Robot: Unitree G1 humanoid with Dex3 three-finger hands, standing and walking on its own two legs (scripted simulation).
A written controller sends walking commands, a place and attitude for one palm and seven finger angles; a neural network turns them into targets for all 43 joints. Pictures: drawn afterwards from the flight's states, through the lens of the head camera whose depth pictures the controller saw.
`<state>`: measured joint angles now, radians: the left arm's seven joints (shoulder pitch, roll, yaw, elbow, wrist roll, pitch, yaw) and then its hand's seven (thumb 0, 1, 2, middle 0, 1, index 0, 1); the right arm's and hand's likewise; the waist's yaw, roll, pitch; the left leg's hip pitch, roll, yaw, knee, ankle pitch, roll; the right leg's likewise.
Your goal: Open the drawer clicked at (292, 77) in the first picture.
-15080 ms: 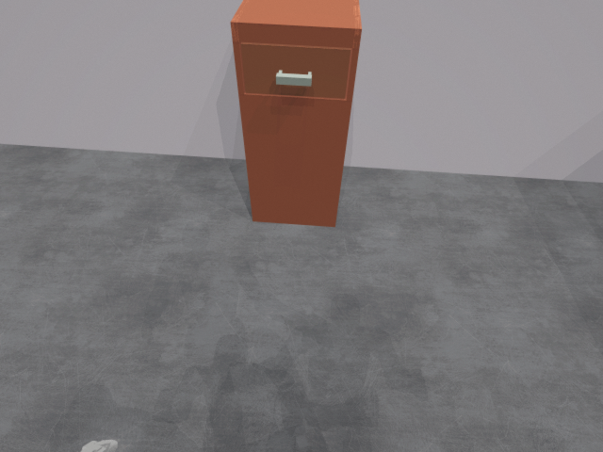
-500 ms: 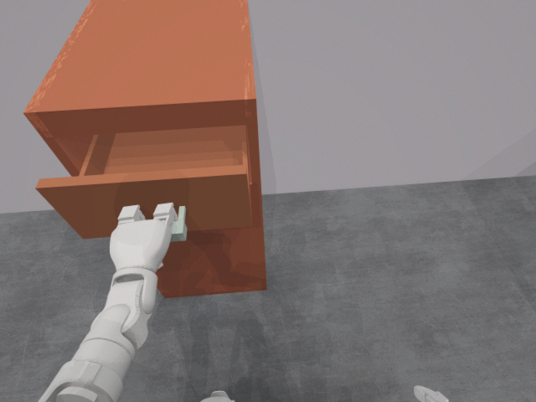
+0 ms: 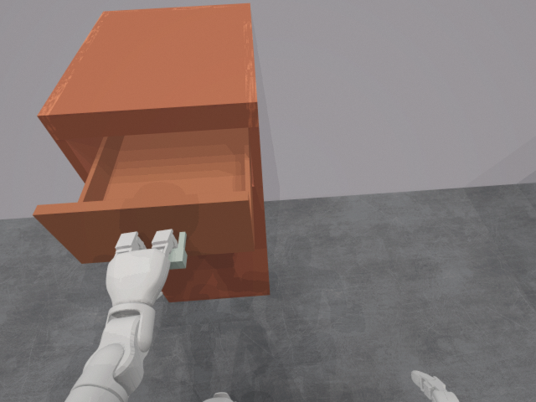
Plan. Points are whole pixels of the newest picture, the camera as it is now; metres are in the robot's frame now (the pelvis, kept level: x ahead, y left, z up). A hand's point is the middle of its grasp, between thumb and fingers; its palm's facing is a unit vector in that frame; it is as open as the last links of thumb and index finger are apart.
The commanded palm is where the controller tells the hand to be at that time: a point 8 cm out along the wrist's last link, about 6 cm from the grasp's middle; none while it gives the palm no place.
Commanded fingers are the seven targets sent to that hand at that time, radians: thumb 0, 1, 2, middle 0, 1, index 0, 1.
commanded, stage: pull the drawer open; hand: left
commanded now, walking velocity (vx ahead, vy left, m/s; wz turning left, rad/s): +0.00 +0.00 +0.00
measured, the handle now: (153, 249) +0.37 +0.21 +0.00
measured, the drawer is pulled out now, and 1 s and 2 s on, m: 0.17 0.29 0.30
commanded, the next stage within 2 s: open the thumb to release the handle in 1.68 s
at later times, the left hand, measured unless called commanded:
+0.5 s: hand (148, 320) +0.25 +0.20 -0.02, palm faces +0.00 -0.10 -0.99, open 6.0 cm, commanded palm +0.21 +0.20 +0.03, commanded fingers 0.00 0.90 0.90 -0.40 -1.35 -0.40 -1.35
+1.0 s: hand (142, 359) +0.20 +0.19 -0.02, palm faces -0.01 -0.12 -0.99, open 6.0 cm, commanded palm +0.15 +0.20 +0.03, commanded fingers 0.00 0.90 0.90 -0.40 -1.35 -0.40 -1.35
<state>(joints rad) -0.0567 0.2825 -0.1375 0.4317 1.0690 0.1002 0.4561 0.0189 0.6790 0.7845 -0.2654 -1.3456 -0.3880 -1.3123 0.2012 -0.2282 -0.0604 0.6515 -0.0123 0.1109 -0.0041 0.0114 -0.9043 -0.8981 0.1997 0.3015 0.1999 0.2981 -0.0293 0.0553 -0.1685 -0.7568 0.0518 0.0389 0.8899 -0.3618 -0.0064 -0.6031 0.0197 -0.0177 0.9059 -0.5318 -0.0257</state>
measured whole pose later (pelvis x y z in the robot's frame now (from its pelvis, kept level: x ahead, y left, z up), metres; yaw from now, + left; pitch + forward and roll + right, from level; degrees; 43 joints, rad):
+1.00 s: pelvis -0.01 -0.01 -0.01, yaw +0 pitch +11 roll +1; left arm 0.41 0.29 -0.15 0.03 1.08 0.06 0.47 0.04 0.67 0.75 -0.26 -1.34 -0.40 -1.31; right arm 0.13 -0.22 -0.02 0.56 -0.04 0.11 0.03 0.01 -0.90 -0.90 0.20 0.30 0.20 0.30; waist 0.02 0.05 -0.17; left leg -0.75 0.06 0.03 0.94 -0.38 -0.02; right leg -0.61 0.02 -0.02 0.99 -0.57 -0.04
